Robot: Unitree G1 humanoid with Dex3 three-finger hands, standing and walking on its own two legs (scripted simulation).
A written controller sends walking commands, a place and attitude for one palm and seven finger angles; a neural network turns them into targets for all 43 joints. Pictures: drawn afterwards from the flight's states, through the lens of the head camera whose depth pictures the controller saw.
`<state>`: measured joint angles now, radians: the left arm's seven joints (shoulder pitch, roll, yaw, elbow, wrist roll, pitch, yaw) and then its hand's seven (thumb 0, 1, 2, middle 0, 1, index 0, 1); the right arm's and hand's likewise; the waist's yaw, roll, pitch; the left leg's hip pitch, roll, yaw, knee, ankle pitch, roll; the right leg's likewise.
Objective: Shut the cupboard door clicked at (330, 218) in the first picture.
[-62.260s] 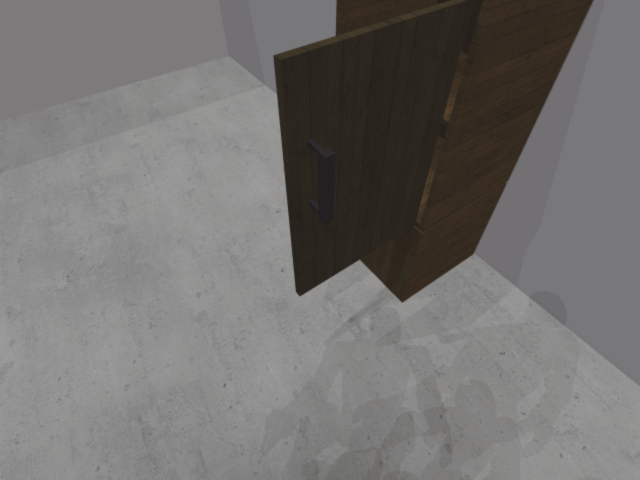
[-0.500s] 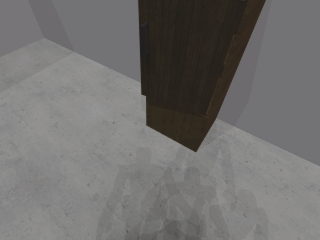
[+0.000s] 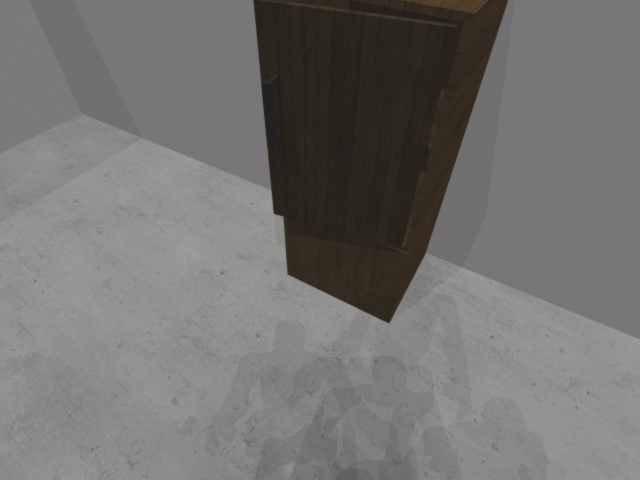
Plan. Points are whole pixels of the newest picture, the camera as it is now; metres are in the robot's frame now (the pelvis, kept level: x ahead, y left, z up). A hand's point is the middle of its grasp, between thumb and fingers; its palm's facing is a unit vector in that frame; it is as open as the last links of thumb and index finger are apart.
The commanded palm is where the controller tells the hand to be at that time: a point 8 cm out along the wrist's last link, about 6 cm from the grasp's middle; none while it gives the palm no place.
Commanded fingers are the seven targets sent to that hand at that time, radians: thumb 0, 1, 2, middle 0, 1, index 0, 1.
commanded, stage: let the arm hang, fingers relaxed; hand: left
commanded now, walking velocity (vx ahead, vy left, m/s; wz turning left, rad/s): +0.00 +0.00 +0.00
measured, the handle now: (273, 110) +0.89 +0.15 +0.02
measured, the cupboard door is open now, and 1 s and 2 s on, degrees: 10 10 10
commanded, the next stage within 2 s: look to check the result in 0.06 s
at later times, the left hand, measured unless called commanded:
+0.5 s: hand out of the picture +0.01 +0.20 -0.17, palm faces -0.01 -0.96 -0.28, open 7.4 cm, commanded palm none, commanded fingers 0.00 0.90 0.90 -0.20 -0.30 -0.20 -0.30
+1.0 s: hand out of the picture +0.03 +0.18 -0.18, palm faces +0.08 -0.97 -0.25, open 7.4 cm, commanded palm none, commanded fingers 0.00 0.90 0.90 -0.20 -0.30 -0.20 -0.30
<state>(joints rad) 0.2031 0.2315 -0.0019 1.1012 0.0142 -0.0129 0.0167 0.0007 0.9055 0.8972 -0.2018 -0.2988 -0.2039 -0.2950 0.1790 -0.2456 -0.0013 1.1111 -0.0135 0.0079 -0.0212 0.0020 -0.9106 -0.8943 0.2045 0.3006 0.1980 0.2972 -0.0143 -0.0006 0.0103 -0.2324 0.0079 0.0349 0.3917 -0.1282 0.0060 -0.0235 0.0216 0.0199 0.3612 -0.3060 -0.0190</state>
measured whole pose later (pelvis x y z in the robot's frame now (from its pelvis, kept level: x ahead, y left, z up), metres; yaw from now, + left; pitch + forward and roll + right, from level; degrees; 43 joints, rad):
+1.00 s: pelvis +0.02 -0.01 -0.01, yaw +4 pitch -2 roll +0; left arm 0.26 0.19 0.02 1.07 0.01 0.01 0.04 0.00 0.90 0.90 -0.20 -0.30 -0.20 -0.30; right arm 0.22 -0.21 -0.01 1.09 -0.01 0.05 -0.03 0.00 -0.91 -0.89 0.20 0.30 0.20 0.30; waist -0.02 0.01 0.06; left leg -0.30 0.01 -0.01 0.57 -0.23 -0.01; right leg -0.03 0.03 -0.05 0.46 -0.40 -0.04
